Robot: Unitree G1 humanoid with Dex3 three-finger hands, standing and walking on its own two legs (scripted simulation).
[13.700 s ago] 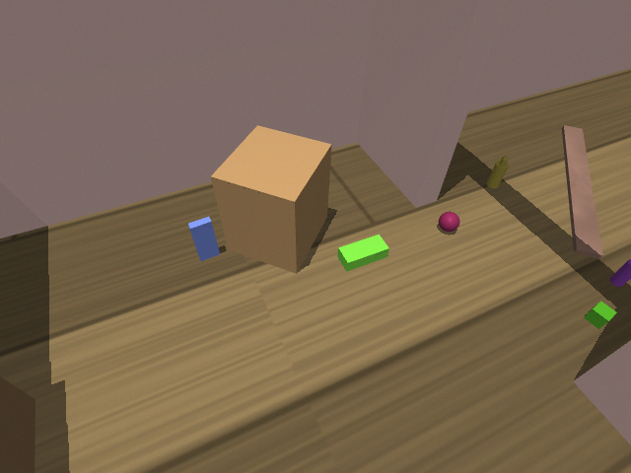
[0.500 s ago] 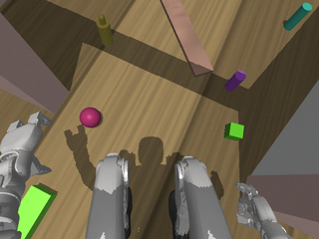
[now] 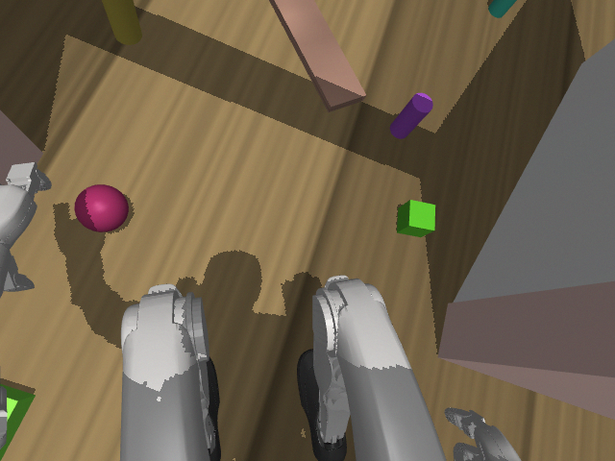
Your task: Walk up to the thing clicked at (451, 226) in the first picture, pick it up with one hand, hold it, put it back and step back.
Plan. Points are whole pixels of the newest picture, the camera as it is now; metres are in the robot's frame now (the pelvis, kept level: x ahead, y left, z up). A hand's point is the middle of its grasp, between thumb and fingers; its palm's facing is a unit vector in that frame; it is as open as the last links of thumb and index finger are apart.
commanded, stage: rise first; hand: left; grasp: from above
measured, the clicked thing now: (102, 208) +0.50 +0.31 -0.33
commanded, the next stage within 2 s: none
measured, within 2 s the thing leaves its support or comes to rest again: neither
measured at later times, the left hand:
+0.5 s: hand (42, 226) +0.42 +0.35 -0.20, palm faces -0.44 -0.10 -0.89, open 14.2 cm
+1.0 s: hand (52, 224) +0.43 +0.34 -0.22, palm faces -0.45 -0.09 -0.89, open 14.2 cm
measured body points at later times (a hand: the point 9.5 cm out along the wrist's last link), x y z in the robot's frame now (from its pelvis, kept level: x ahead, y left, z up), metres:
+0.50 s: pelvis +0.01 +0.00 -0.03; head +0.24 +0.07 +0.34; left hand +0.44 +0.35 -0.15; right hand +0.10 -0.27 -0.15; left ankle +0.10 +0.12 -0.34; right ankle +0.09 -0.11 -0.34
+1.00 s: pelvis +0.01 +0.00 -0.05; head +0.25 +0.08 +0.32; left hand +0.45 +0.34 -0.17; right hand +0.08 -0.27 -0.15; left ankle +0.10 +0.12 -0.34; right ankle +0.09 -0.11 -0.34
